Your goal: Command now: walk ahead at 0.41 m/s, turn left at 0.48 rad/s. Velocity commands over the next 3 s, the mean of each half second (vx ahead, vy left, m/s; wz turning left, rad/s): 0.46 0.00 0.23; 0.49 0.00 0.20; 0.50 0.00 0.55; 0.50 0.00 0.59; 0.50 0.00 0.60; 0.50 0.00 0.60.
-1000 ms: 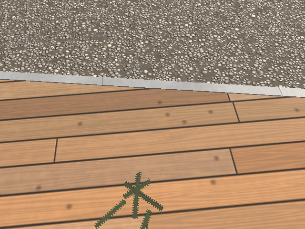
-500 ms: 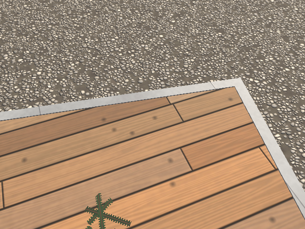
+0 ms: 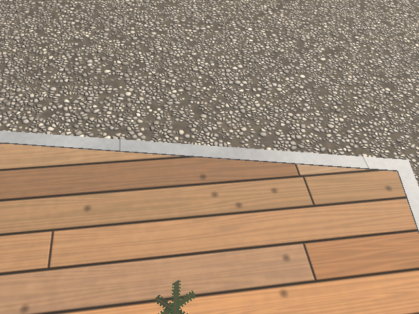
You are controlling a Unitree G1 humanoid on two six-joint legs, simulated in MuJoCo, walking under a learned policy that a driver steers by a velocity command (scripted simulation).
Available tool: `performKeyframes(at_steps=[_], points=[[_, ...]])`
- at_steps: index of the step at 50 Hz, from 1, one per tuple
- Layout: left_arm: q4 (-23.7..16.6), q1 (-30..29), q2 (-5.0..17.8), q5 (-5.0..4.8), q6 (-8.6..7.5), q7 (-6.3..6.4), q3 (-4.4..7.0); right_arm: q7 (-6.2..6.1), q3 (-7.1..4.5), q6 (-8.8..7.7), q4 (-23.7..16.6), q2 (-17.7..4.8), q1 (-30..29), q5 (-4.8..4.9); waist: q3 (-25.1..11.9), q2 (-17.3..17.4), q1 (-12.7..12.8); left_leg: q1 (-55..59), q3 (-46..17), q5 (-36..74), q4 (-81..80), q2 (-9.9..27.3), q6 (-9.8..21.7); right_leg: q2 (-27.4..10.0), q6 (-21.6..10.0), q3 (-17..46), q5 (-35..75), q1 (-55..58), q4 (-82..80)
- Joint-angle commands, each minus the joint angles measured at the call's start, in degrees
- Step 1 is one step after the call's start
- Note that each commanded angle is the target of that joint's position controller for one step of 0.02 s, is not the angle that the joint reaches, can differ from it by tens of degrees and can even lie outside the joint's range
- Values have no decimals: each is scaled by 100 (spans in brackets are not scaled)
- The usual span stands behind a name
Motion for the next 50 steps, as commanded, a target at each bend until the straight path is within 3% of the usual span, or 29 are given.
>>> performKeyframes(at_steps=[1,2,3,4,5,7,10,14,17,21,22,24,25,26,27,28,29,30,31,32,33,35,38,41,43,47,49,50], points=[[-1022,-695,-201,207,-209,7,-163,-108,-541,-107,-37,-1958,1786,-20,-680,2487,-711,3381,-4417,-2061,-2214,1437,1638,780,-5,244,-936,-3983,3990],[-970,-882,327,-58,-347,-9,-79,-38,-389,-248,-217,-1472,1587,-74,-821,1364,-837,3442,-5272,-2939,-2960,1796,1794,598,-155,1316,-767,-4542,4629],[-1004,-1068,588,-212,-432,-51,-23,-23,-292,-335,-266,-1151,1321,-111,-337,1053,-733,3130,-4705,-2757,-2845,1761,1617,301,-368,1322,-246,-4857,4654],[-916,-1008,607,-119,-479,-33,-20,-14,-226,-361,-344,-935,1039,-110,-133,615,-559,2717,-4048,-2080,-2657,1520,1394,68,-465,1296,252,-4631,4331],[-838,-982,571,56,-495,-5,-7,-37,-175,-332,-415,-792,749,-113,0,393,-411,2310,-3435,-1315,-2568,1258,1221,-93,-458,1322,684,-4320,3823],[-773,-916,534,138,-429,-37,29,-100,-122,-316,-536,-689,567,-178,1,594,-246,1903,-2726,-412,-2717,855,1085,-105,-374,1276,1273,-3748,3272],[-807,-1175,388,165,-325,-27,5,-211,-157,-334,-499,-767,793,-111,74,411,-273,1919,-2145,864,-2790,663,1087,90,-113,1150,1976,-3816,2443],[-832,-1705,98,95,-328,-119,-125,-314,-112,-318,-305,-652,966,-119,154,610,-492,1870,-1258,1631,-2828,385,736,192,25,886,3229,-3472,1002],[-942,-2221,27,8,-363,-230,-190,-327,-111,-330,-139,-678,1196,-123,383,579,-717,1956,-1106,1486,-2965,505,641,210,-108,762,3670,-3332,407],[-1083,-2591,61,-38,-430,-397,-228,-317,-133,-268,69,-722,1371,-153,571,451,-793,2810,-928,2183,-2758,837,660,310,-445,657,3240,-3670,-68],[-1097,-2576,80,-35,-444,-439,-228,-325,-141,-245,97,-739,1361,-155,524,456,-745,3019,-847,2742,-2584,891,644,382,-554,605,2999,-3640,-128],[-1022,-2190,245,-14,-439,-463,-159,-374,-169,-198,78,-855,1265,-177,88,641,-500,3370,-654,4993,-1911,895,541,726,-793,400,2432,-3052,-62],[-911,-1737,406,-7,-414,-438,-80,-406,-179,-152,52,-913,1228,-213,-287,753,-273,3543,-571,6175,-1291,856,477,943,-926,277,2150,-2552,33],[-723,-930,608,-4,-392,-390,21,-421,-176,-100,-1,-971,1060,-236,-768,728,173,3370,-369,6776,-236,712,351,1080,-1098,208,2312,-1537,-124],[-573,48,788,51,-355,-301,81,-419,-111,-105,-93,-891,959,-263,-1422,502,673,2003,-469,5680,1219,663,259,363,-1467,1100,2522,466,15],[-453,658,1298,99,-354,-280,190,-311,125,-194,-146,-95,1783,-281,-2339,-1068,314,-761,-461,562,3985,-502,-317,-1482,-2709,4152,1844,3097,111],[-348,789,693,-9,-323,-220,85,-238,92,-340,-18,-507,1644,-116,-2724,-716,593,-1464,-1170,-1631,4592,-733,-185,-1730,-2705,5324,840,3286,-773],[-408,308,573,-11,-278,-137,18,-181,-24,-439,-321,-857,786,129,-1512,-457,610,-1949,-1188,-1233,4536,-312,-85,-1539,-2269,4308,414,2295,-1069],[-450,-94,466,48,-259,-97,-32,-177,-5,-496,-458,-853,340,153,-837,66,444,-1825,-1056,-745,4119,-32,-24,-1367,-2009,3573,685,1200,-1312],[-435,-366,308,109,-274,-99,-105,-186,-14,-485,-462,-749,163,47,-312,308,219,-1669,-960,-531,3702,134,-69,-1117,-1875,3056,1144,345,-1547],[-426,-508,214,194,-320,-103,-145,-187,-37,-420,-417,-692,358,5,-149,97,-37,-1286,-982,-348,3417,319,-101,-901,-1790,2590,1501,-248,-1746],[-330,-642,195,171,-411,-135,-137,-213,18,-249,-246,-394,797,0,-48,-182,-269,-900,-924,-226,3073,423,-251,-743,-1797,1948,1929,-883,-2071],[-154,-646,399,180,-496,-130,-72,-271,48,-176,-383,-275,518,-67,166,-163,-271,-1194,-896,455,2367,486,-461,-647,-1726,1135,2897,-1112,-2251],[-101,-665,467,140,-482,-88,-75,-184,88,-271,-502,-138,18,-76,180,-127,-67,-951,-584,1836,871,374,-399,-282,-1409,363,3178,-978,-2204],[14,-354,574,104,-451,-65,-61,-101,131,-321,-655,-8,-479,-64,218,-49,215,-909,-382,2333,205,273,-330,-415,-1339,295,3083,-612,-2219],[199,-63,756,15,-223,-27,6,56,88,-311,-990,-98,-916,-44,307,-69,301,-1484,-326,1781,-336,155,-63,-885,-1187,247,3621,691,-1769],[172,-170,890,-14,-99,30,54,117,4,-280,-1092,-256,-773,-74,137,-198,88,-1221,-90,1067,-370,-91,140,-992,-1039,131,5014,1053,-1172],[139,-240,965,-9,-41,69,79,123,-78,-249,-1064,-404,-445,-79,-116,-310,-126,-753,70,733,-327,-293,262,-981,-954,49,5905,1114,-610]])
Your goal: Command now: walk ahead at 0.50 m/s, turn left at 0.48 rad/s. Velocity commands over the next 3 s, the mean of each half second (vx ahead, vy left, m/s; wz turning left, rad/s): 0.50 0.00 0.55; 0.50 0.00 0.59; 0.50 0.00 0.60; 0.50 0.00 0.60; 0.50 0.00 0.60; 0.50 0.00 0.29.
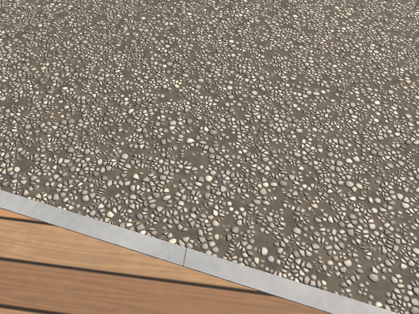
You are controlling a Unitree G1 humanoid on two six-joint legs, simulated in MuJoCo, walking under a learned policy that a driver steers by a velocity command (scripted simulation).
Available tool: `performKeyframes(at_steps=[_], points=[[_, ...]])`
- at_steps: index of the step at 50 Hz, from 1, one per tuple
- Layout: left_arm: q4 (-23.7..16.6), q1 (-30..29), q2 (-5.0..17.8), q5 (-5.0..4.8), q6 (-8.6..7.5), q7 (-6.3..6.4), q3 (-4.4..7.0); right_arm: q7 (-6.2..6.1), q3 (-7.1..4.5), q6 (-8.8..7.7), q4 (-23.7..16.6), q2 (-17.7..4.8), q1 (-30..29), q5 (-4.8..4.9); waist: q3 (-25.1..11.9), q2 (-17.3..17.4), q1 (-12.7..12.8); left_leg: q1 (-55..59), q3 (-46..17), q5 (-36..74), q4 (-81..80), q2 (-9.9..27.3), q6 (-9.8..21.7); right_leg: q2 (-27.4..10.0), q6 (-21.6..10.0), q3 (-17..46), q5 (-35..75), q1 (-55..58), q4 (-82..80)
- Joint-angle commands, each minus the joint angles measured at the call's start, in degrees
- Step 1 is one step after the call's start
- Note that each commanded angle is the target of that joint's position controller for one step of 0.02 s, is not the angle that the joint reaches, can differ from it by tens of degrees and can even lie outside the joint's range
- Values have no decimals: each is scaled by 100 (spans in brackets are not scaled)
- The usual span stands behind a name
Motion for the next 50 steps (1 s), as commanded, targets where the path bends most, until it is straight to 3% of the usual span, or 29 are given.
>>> performKeyframes(at_steps=[1,2,3,4,5,6,7,8,10,12,17,19,22,24,25,26,27,28,29,30,31,32,34,38,42,46,48,50], points=[[-329,-217,1113,-17,143,130,282,30,-389,-26,-358,-905,756,-3,-611,-564,-765,1270,425,-632,-108,-563,401,-1559,-557,105,6120,-3,1805],[-400,-198,970,31,147,174,213,-53,-578,16,-155,-1272,1700,19,-1132,-267,-1232,2865,6,-356,-264,-481,656,-1329,-342,0,5379,-955,3285],[-703,491,249,193,10,92,-38,-125,-748,20,-142,-2017,1950,20,-1858,1196,-790,5268,-2887,-964,-367,1034,1711,-377,41,96,1333,-3593,5587],[-699,258,428,159,-214,-21,-72,-113,-634,-25,-309,-1659,2061,35,-2702,1011,-975,6050,-5003,-1582,-1365,1592,2192,199,63,1360,-1159,-4610,6505],[-857,-344,828,-101,-347,-108,48,-113,-517,-52,-286,-1305,1913,-45,-2032,621,-1128,5683,-4189,-1621,-1530,1411,1789,-181,-77,1692,-733,-5141,6633],[-977,-629,767,-125,-424,-115,3,-126,-487,-70,-314,-1188,1558,-33,-1339,196,-961,4830,-3441,-1217,-1557,1186,1572,-433,-146,1601,-240,-5169,6209],[-972,-720,722,0,-443,-73,6,-132,-446,-61,-383,-1064,1165,-21,-857,-200,-715,3960,-2857,-533,-1611,963,1427,-636,-115,1530,63,-4936,5654],[-961,-661,776,81,-396,-45,51,-148,-393,-60,-475,-933,907,-71,-654,-117,-501,3328,-2480,90,-1737,791,1374,-781,-60,1532,276,-4519,5310],[-937,-461,702,147,-272,-32,56,-183,-384,-64,-547,-910,700,-82,-565,42,-289,2732,-2193,638,-1945,604,1428,-814,133,1465,462,-4143,4962],[-949,-514,564,181,-179,0,17,-249,-410,-80,-482,-1003,756,-50,-448,50,-257,2309,-1833,972,-2022,473,1426,-768,340,1349,743,-4064,4442],[-1204,-1598,321,133,-195,-23,-92,-375,-463,7,-272,-1153,1085,4,-243,274,-663,1925,-1453,98,-1913,56,1001,-374,492,1256,2507,-3562,2239],[-1287,-1846,401,70,-237,-60,-65,-376,-482,33,-168,-1191,1267,27,-226,336,-769,2033,-1716,-226,-1805,161,931,-256,451,1321,2707,-3368,1847],[-1317,-1821,634,38,-309,-107,43,-397,-473,73,-88,-1095,1327,54,-232,453,-683,2535,-2271,-545,-1350,376,820,-242,267,1542,2316,-3229,1431],[-1219,-1399,741,28,-363,-102,132,-401,-473,109,-105,-1044,1190,32,-280,604,-422,2624,-2483,-413,-949,378,698,-227,56,1462,1917,-2714,1239],[-1099,-899,855,65,-389,-70,214,-390,-417,113,-138,-874,1155,10,-546,562,-173,2503,-2347,-207,-433,130,538,-292,-106,1417,1904,-1940,1074],[-1036,-127,1123,162,-413,-25,301,-366,-289,98,-227,-535,1177,-47,-1264,74,156,1957,-1934,-706,984,-209,324,-1121,-453,2176,1561,-584,1143],[-887,448,1626,236,-341,-15,422,-361,-168,45,-376,-153,1968,53,-1968,-1676,-130,-37,-1123,-3073,2940,-1071,-117,-2454,-1414,4743,520,1342,707],[-849,491,1257,59,-306,-58,373,-379,-238,23,-287,-684,2068,144,-1832,-1739,-52,-976,-1144,-3254,3895,-650,-218,-2744,-1569,5857,-998,1378,309],[-943,234,827,44,-276,-30,263,-383,-344,53,-284,-1069,1460,127,-1088,-1090,127,-1181,-1130,-2690,4176,-407,-260,-2463,-1295,4987,-1109,741,187],[-966,-32,684,94,-232,-12,207,-391,-370,84,-363,-1105,1037,46,-645,-702,95,-1038,-917,-2249,4106,-213,-283,-2204,-1083,4091,-371,53,170],[-931,-206,564,126,-207,-5,163,-376,-381,84,-441,-1031,785,-18,-314,-615,15,-906,-895,-1960,3862,-66,-290,-1960,-1016,3481,371,-504,63],[-894,-287,462,159,-210,13,122,-339,-390,97,-473,-928,759,1,-192,-725,-113,-669,-879,-1774,3667,81,-274,-1767,-938,2983,871,-845,-63],[-798,-288,425,124,-248,19,126,-292,-351,152,-485,-680,834,67,-148,-875,-205,-461,-721,-1658,3395,182,-280,-1628,-955,2378,1375,-1100,-296],[-580,-210,720,106,-273,21,227,-260,-278,201,-649,-473,472,16,-43,-639,-202,-773,-628,-1103,2603,286,-386,-1757,-1112,1647,2330,-1021,-525],[-440,-189,854,81,-205,47,240,-129,-225,124,-736,-372,-108,30,72,-561,-12,-496,-315,51,1315,225,-327,-1571,-915,798,2712,-900,-544],[-243,130,1035,-6,-99,56,278,20,-203,101,-954,-326,-727,62,277,-516,162,-324,26,94,476,102,-146,-1724,-783,414,2989,-431,-436],[-206,138,1163,-61,-27,66,317,69,-263,112,-1033,-449,-743,45,227,-589,31,-38,239,-385,250,-91,50,-1801,-681,213,4156,-143,-58],[-217,116,1356,-106,50,117,379,66,-414,158,-960,-726,-201,0,-200,-777,-377,860,538,-950,173,-501,319,-1782,-572,-7,6063,4,1013]])
Over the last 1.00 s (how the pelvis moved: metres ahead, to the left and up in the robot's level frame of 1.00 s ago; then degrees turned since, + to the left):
0.58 0.10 0.00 13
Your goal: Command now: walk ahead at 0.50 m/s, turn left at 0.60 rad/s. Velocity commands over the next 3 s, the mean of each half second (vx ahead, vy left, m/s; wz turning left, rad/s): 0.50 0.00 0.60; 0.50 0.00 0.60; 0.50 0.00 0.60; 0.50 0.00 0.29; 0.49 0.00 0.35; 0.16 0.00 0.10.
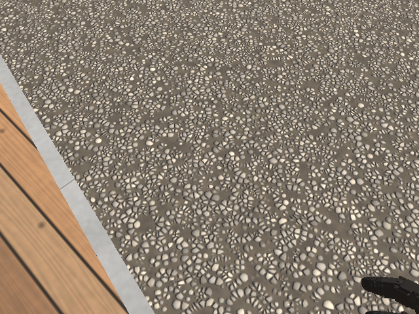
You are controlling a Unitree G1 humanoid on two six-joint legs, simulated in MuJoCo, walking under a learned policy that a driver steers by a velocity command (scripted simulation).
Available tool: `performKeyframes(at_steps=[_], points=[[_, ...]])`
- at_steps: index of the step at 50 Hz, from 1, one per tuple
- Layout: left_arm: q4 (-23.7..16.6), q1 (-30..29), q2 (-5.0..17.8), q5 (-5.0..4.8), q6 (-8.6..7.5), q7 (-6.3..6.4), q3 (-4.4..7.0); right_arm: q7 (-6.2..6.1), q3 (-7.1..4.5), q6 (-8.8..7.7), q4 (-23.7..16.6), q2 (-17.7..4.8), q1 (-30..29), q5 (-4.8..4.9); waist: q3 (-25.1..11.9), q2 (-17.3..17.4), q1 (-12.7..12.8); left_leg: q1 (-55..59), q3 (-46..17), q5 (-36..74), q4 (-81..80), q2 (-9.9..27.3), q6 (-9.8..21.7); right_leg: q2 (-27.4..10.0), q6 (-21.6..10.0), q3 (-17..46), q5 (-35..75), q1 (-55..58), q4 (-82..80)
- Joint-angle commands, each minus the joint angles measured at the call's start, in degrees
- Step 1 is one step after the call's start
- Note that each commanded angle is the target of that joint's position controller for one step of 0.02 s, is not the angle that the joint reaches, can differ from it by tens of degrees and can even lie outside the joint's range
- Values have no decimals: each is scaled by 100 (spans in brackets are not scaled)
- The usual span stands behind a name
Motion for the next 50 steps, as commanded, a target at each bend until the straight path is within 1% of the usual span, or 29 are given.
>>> performKeyframes(at_steps=[1,2,3,4,5,6,7,8,9,11,16,20,22,24,25,26,27,28,29,30,31,33,35,38,42,46,48,49,50], points=[[-348,-291,1241,-84,48,92,294,-20,-430,-28,-193,-918,1030,-18,-714,-636,-1072,1908,470,-219,-419,-657,472,-1251,-679,146,6377,-385,1893],[-424,-249,1059,2,28,117,217,-129,-618,30,74,-1276,2050,7,-1212,-270,-1546,3668,-147,-71,-548,-441,733,-1050,-462,143,5176,-1628,3465],[-781,329,172,276,-95,15,-80,-198,-709,0,60,-1990,1932,66,-1694,1439,-830,5731,-3295,-678,-791,1185,1771,17,-111,394,-498,-4356,5629],[-869,-179,546,110,-318,-68,-58,-176,-576,-95,-117,-1578,2176,30,-2637,934,-1239,6021,-5028,-1746,-1750,1659,2144,287,-142,1769,-1081,-5011,6412],[-1065,-822,862,-121,-429,-113,36,-153,-469,-179,-26,-1262,1990,-39,-1774,578,-1335,5468,-4204,-1441,-1928,1470,1779,-2,-248,1880,-490,-5465,6347],[-1118,-931,761,-93,-489,-95,-12,-157,-424,-222,-10,-1134,1668,-26,-1210,189,-1079,4592,-3530,-933,-1951,1235,1583,-229,-299,1849,17,-5286,5829],[-1045,-913,740,54,-492,-56,-1,-166,-366,-231,-55,-975,1270,-34,-842,-62,-814,3774,-2992,-266,-1995,1004,1431,-397,-248,1836,272,-4918,5329],[-1008,-782,789,126,-437,-52,37,-186,-317,-243,-125,-865,1021,-105,-703,57,-592,3191,-2660,288,-2103,848,1391,-510,-197,1878,455,-4495,5051],[-990,-702,779,154,-367,-60,49,-203,-303,-247,-144,-846,902,-128,-633,115,-477,2825,-2537,535,-2221,759,1394,-521,-124,1857,528,-4245,4868],[-973,-696,609,210,-260,-57,14,-260,-311,-274,-53,-889,907,-92,-516,72,-402,2290,-2182,1011,-2318,647,1423,-474,61,1711,701,-4062,4399],[-1254,-1820,241,203,-236,-95,-139,-406,-373,-218,216,-1090,1296,-27,-217,197,-798,1693,-1628,390,-2267,164,1033,-86,229,1599,2517,-3623,2246],[-1408,-2226,437,89,-299,-166,-73,-417,-385,-179,433,-1089,1653,35,-213,323,-940,1998,-2131,-284,-1907,332,860,102,132,1795,2747,-3253,1456],[-1413,-2138,577,75,-335,-186,2,-432,-381,-149,475,-1040,1672,32,-237,460,-846,2315,-2483,-365,-1547,457,779,115,-3,1876,2280,-3112,1291],[-1280,-1579,668,73,-378,-164,99,-430,-355,-106,465,-923,1581,12,-372,592,-531,2342,-2597,-204,-1044,338,612,156,-224,1728,1908,-2378,1033],[-1197,-1009,834,139,-406,-125,184,-413,-262,-114,433,-661,1603,-16,-803,453,-259,2105,-2350,-141,-211,39,414,-151,-454,1917,1828,-1391,996],[-1131,-172,1155,193,-404,-77,261,-408,-126,-121,350,-281,1799,-127,-1639,-425,-36,1343,-1744,-1446,1519,-413,153,-1226,-783,3008,1577,82,1024],[-905,189,1498,216,-324,-127,353,-414,-93,-169,160,-266,2431,121,-2057,-2425,-369,-637,-1185,-2963,3218,-870,-131,-2325,-1694,5910,-262,1333,229],[-1061,-89,908,109,-307,-152,228,-442,-207,-159,349,-870,2274,156,-1471,-1450,-234,-1170,-1356,-2591,3861,-440,-245,-2212,-1560,5950,-1291,926,-68],[-1097,-290,614,107,-265,-116,148,-433,-275,-123,283,-1084,1657,94,-877,-941,-117,-1249,-1183,-2064,3972,-253,-281,-1971,-1315,4910,-947,329,-54],[-1115,-543,523,167,-239,-107,102,-438,-275,-94,251,-1010,1392,29,-554,-544,-215,-1013,-1053,-1684,3822,-72,-310,-1716,-1203,4158,-84,-316,-119],[-1057,-692,404,186,-224,-90,70,-422,-293,-89,193,-935,1211,-24,-316,-546,-302,-910,-1057,-1437,3536,87,-316,-1513,-1192,3634,551,-720,-209],[-975,-745,317,191,-260,-61,49,-363,-271,-43,186,-704,1272,41,-222,-805,-436,-534,-915,-1217,3227,264,-312,-1265,-1136,2862,1193,-1135,-466],[-855,-672,410,146,-304,-56,92,-346,-226,4,114,-521,1134,31,-148,-728,-441,-646,-820,-1066,2936,321,-355,-1294,-1243,2413,1698,-1184,-646],[-711,-587,610,150,-296,-44,163,-312,-179,4,6,-425,837,-2,-120,-558,-398,-882,-774,-492,2230,376,-428,-1376,-1330,1879,2357,-967,-762],[-581,-527,756,115,-220,-10,187,-165,-113,-72,-102,-320,220,5,33,-507,-190,-545,-407,551,939,302,-368,-1216,-1144,1034,2708,-875,-796],[-402,-252,958,9,-110,-4,245,-29,-104,-73,-322,-332,-308,32,229,-496,-89,-352,-99,412,183,188,-163,-1395,-1005,653,3055,-409,-670],[-381,-272,1117,-53,-41,11,294,3,-184,-51,-374,-495,-227,1,88,-601,-276,77,156,-125,-4,-72,54,-1440,-897,427,4555,-150,-159],[-388,-285,1216,-84,-4,33,327,-2,-258,-25,-341,-632,24,-24,-131,-708,-468,521,323,-426,-27,-283,184,-1428,-839,314,5557,-70,362],[-406,-347,1260,-111,42,53,339,-19,-382,-2,-187,-835,667,-26,-489,-680,-869,1383,453,-442,-234,-531,362,-1334,-745,164,6180,-202,1290]])
Over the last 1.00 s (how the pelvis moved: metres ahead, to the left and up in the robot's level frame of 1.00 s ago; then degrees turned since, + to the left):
0.55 0.12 0.00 35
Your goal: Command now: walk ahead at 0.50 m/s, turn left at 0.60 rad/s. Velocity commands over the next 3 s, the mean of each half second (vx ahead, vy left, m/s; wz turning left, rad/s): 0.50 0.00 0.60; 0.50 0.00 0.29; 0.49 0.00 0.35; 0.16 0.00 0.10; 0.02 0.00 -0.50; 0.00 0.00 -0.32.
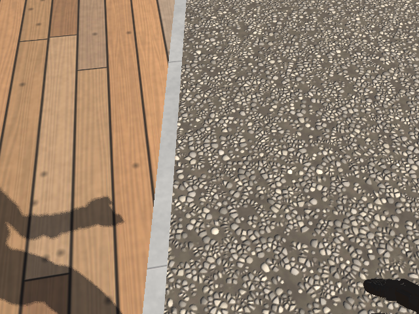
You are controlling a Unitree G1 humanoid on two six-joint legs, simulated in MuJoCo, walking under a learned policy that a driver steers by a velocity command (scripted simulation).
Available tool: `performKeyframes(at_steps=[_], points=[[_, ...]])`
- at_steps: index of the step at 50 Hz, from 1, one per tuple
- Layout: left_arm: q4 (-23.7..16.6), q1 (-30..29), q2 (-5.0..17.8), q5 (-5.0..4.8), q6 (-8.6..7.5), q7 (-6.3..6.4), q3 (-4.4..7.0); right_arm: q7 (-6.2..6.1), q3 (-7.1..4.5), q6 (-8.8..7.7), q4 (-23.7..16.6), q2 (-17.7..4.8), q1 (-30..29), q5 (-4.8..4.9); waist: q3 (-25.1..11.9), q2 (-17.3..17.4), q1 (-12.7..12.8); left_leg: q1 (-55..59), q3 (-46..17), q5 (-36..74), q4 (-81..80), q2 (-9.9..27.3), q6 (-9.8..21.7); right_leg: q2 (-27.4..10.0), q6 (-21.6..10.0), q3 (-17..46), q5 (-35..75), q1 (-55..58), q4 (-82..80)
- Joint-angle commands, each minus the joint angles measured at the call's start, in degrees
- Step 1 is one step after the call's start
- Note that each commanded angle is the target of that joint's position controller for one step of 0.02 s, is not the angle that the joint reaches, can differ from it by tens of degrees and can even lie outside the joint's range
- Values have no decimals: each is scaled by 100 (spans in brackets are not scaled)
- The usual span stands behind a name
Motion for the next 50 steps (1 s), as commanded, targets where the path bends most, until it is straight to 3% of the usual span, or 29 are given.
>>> performKeyframes(at_steps=[1,2,3,4,5,6,7,8,12,16,20,23,25,26,27,28,29,30,31,32,34,37,39,42,46,48,49,50], points=[[-386,-307,1086,-57,21,83,233,-85,-551,10,37,-1139,1688,5,-1016,-447,-1336,2778,323,-28,-450,-667,533,-1054,-634,115,5828,-976,2519],[-516,-44,474,258,-11,62,26,-214,-661,65,188,-1618,2272,72,-1475,816,-1267,4464,-1469,261,-404,512,926,-627,-381,149,1777,-2718,4428],[-894,106,181,228,-192,-7,-132,-175,-634,-44,-62,-1939,1961,73,-2396,1642,-814,5696,-4856,-1544,-1503,1646,2104,481,-167,1244,-1190,-4648,6101],[-955,-634,796,5,-363,-72,5,-120,-489,-142,-69,-1381,1979,28,-2128,648,-1242,5453,-4642,-1824,-1964,1579,1768,151,-264,1953,-746,-5268,6291],[-1093,-948,811,-108,-455,-96,0,-120,-418,-221,-5,-1197,1796,-13,-1356,506,-1139,4735,-3863,-1452,-1997,1393,1550,-49,-381,1865,-212,-5413,5958],[-1014,-923,710,-1,-481,-51,-22,-121,-367,-263,-18,-1069,1430,-18,-918,-46,-837,3858,-3254,-750,-1994,1144,1367,-290,-362,1885,219,-5062,5459],[-958,-855,741,142,-456,-21,11,-143,-315,-273,-60,-907,1109,-41,-721,-21,-625,3239,-2788,-139,-2042,925,1273,-434,-301,1910,462,-4674,4993],[-934,-748,745,176,-394,-37,28,-171,-282,-274,-122,-860,942,-105,-635,162,-466,2815,-2583,233,-2159,799,1252,-498,-250,1925,631,-4348,4837],[-1004,-995,478,265,-221,-27,-26,-305,-306,-309,49,-965,1068,-77,-397,100,-445,2062,-1985,1084,-2338,540,1289,-359,91,1728,1265,-4212,3861],[-1227,-1899,236,227,-247,-75,-128,-399,-327,-250,267,-1041,1395,-25,-206,259,-788,1785,-1680,511,-2239,191,938,-24,167,1698,2674,-3846,2122],[-1404,-2368,358,130,-327,-170,-98,-419,-341,-207,496,-1052,1742,35,-147,338,-951,2047,-2125,41,-1894,358,812,169,47,1839,2893,-3514,1336],[-1391,-2171,538,113,-386,-206,-8,-450,-348,-144,556,-1013,1746,31,-203,549,-799,2508,-2605,164,-1362,530,703,210,-164,1923,2167,-3244,1100],[-1198,-1340,703,145,-434,-152,117,-435,-289,-111,525,-829,1636,7,-562,602,-360,2397,-2531,670,-598,234,476,212,-443,1756,2013,-2034,784],[-1126,-533,964,244,-460,-108,200,-407,-164,-125,435,-501,1636,-60,-1336,184,-7,1811,-2155,227,823,-94,264,-571,-800,2443,1858,-570,949],[-971,114,1438,327,-394,-93,315,-411,-50,-171,325,-130,2432,64,-2196,-1505,-234,-207,-1323,-2289,2829,-968,-219,-1963,-1759,4953,862,1509,573],[-896,208,1068,147,-362,-151,255,-431,-94,-205,411,-608,2551,135,-2120,-1683,-193,-1100,-1365,-2688,3767,-602,-314,-2255,-1914,6226,-651,1540,85],[-949,-39,636,123,-335,-138,142,-433,-193,-189,444,-967,1971,122,-1296,-1013,-30,-1307,-1376,-2142,4018,-374,-364,-1947,-1659,5417,-877,841,-95],[-955,-316,494,181,-289,-130,83,-441,-200,-173,374,-984,1526,42,-793,-593,-72,-1162,-1134,-1726,3924,-194,-380,-1670,-1463,4568,-276,98,-141],[-909,-503,395,217,-263,-131,40,-430,-200,-193,290,-897,1222,-35,-404,-476,-164,-1033,-1087,-1472,3634,-71,-374,-1425,-1428,4002,435,-549,-258],[-871,-581,293,256,-272,-121,-6,-399,-200,-200,271,-781,1171,-33,-258,-562,-306,-786,-1079,-1296,3361,67,-343,-1220,-1379,3559,939,-939,-390],[-774,-567,241,207,-315,-129,-19,-356,-146,-184,317,-527,1289,6,-270,-726,-441,-475,-929,-1229,2878,140,-333,-1053,-1426,3064,1503,-1213,-602],[-608,-450,517,116,-345,-127,52,-322,-44,-192,201,-325,916,-85,-186,-612,-430,-581,-710,-844,1939,268,-405,-1137,-1618,2659,2147,-1267,-866],[-542,-405,639,88,-308,-115,77,-265,15,-247,151,-260,587,-94,-165,-539,-335,-442,-573,-193,1185,307,-420,-1048,-1563,2309,2330,-1281,-951],[-408,-176,767,36,-241,-100,88,-185,55,-314,66,-237,24,-49,-88,-545,-139,1,-347,535,243,169,-441,-917,-1413,1889,2440,-1351,-943],[-176,190,888,-28,-131,-91,106,-108,22,-342,-100,-383,-460,2,33,-602,-85,169,-295,414,-359,50,-284,-1208,-1289,1921,2541,-874,-758],[-116,161,982,-47,-61,-65,124,-92,-46,-355,-62,-529,-257,-19,-87,-640,-325,692,-165,162,-645,-90,-111,-1267,-1165,1846,3283,-694,-359],[-111,101,970,-62,-36,-47,108,-112,-139,-351,96,-677,245,-54,-391,-578,-640,1505,-31,203,-863,-231,21,-1099,-1034,1615,4095,-775,276],[-118,143,814,-17,-31,-29,40,-162,-285,-335,358,-948,1083,-77,-927,-458,-1016,2755,-74,210,-866,-216,186,-809,-859,1356,4306,-1192,1340]])
Over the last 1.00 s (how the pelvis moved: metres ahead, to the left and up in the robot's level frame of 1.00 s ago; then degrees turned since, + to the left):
0.52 0.12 0.00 36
